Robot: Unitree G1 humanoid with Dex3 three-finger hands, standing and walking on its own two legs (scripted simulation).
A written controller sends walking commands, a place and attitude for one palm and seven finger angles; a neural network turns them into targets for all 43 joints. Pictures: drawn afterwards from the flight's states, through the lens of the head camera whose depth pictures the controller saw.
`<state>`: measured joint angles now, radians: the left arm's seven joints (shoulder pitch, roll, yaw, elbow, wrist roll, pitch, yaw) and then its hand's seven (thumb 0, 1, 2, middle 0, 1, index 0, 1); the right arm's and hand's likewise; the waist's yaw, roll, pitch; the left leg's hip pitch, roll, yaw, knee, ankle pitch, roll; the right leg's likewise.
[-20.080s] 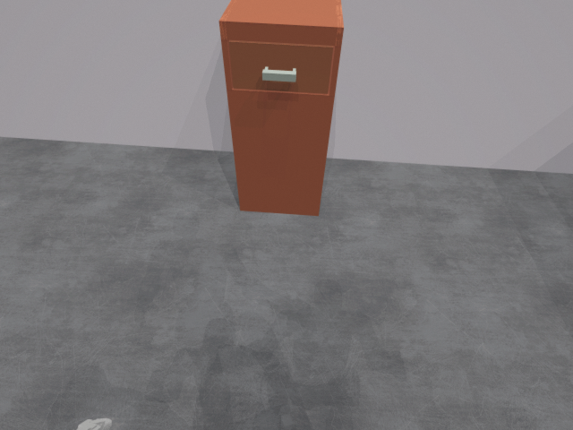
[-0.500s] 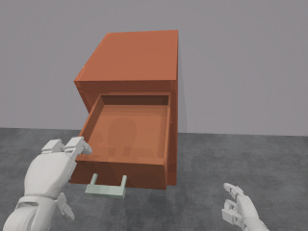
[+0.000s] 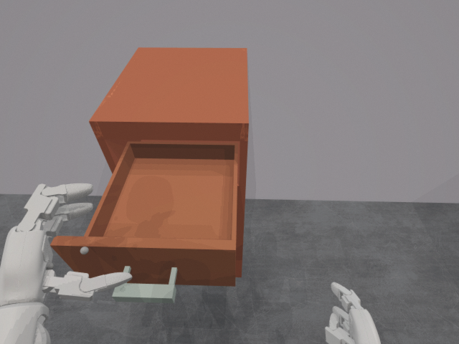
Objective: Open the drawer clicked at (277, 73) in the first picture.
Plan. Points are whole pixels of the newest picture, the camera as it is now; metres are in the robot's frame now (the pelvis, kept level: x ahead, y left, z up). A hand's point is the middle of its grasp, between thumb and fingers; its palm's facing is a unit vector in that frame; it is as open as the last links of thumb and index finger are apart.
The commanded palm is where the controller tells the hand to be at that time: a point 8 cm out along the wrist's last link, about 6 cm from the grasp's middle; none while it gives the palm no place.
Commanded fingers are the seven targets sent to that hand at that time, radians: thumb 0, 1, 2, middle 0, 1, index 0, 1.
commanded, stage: draw the hand back to the body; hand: left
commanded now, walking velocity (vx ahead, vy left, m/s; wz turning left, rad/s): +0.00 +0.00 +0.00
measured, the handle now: (147, 282) +0.24 +0.19 -0.05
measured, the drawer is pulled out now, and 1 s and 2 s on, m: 0.30 0.30 0.30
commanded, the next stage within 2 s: step back with the hand held close in 0.68 s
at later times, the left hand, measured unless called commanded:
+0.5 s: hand (67, 247) +0.19 +0.23 +0.16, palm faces +0.40 -0.82 -0.40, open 8.4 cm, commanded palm +0.14 +0.28 +0.18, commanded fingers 0.00 0.90 0.90 -0.20 -0.30 -0.20 -0.30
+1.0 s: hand (71, 240) +0.20 +0.23 +0.16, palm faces +0.31 -0.81 -0.49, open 7.4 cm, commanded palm +0.13 +0.28 +0.18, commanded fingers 0.00 0.90 0.90 -0.20 -0.30 -0.20 -0.30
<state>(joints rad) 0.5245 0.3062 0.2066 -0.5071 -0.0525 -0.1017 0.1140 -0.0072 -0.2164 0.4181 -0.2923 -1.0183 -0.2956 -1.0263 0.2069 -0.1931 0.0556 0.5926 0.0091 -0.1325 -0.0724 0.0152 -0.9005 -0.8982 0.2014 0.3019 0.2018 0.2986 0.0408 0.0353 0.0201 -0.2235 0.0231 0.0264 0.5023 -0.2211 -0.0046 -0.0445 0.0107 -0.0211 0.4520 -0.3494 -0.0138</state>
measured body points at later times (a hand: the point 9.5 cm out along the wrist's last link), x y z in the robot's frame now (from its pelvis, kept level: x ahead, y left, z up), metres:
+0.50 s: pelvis +0.01 +0.00 +0.00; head +0.00 -0.03 +0.45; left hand +0.16 +0.28 +0.18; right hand +0.22 -0.22 -0.08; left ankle +0.03 +0.12 -0.74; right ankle -0.06 -0.11 -0.74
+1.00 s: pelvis +0.00 +0.00 +0.00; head +0.03 -0.02 +0.45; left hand +0.18 +0.27 +0.19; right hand +0.19 -0.24 -0.08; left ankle +0.03 +0.12 -0.74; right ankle -0.06 -0.11 -0.74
